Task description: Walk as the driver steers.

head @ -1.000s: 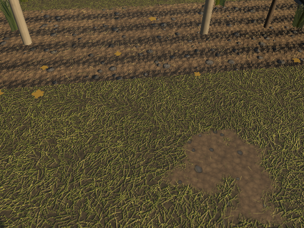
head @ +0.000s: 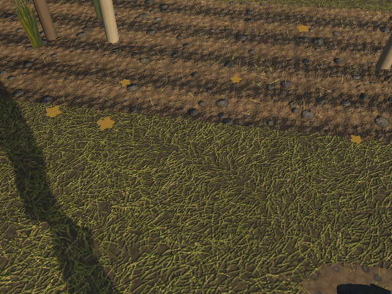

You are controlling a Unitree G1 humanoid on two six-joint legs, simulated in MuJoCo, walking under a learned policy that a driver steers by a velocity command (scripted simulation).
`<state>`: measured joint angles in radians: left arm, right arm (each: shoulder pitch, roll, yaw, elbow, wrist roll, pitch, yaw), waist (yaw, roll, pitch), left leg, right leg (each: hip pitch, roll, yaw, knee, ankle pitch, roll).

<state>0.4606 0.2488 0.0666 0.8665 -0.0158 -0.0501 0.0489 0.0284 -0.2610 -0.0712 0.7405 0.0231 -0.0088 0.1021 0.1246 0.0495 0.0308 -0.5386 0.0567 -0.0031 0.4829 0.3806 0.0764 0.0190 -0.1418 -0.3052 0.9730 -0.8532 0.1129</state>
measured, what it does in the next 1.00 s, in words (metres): goes down: left foot 0.16 m lower, then right foot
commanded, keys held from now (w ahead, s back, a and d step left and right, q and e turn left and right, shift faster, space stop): w+q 0.32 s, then w+e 0.68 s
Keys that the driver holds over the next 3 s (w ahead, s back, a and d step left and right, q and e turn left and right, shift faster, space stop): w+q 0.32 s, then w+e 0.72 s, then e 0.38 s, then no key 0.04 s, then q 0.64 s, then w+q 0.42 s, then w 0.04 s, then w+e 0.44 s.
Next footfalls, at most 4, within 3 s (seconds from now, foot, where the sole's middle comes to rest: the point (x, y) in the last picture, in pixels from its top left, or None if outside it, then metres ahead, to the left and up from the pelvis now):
0.02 left None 0.18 0.11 -0.82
0.40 right None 0.43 -0.07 -0.82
0.84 left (171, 265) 0.56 0.19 -0.82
1.40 right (253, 221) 0.85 -0.11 -0.98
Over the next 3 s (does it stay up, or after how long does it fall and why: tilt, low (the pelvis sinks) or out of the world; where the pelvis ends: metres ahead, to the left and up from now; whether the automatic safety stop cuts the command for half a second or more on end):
stays up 1.16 0.14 -0.21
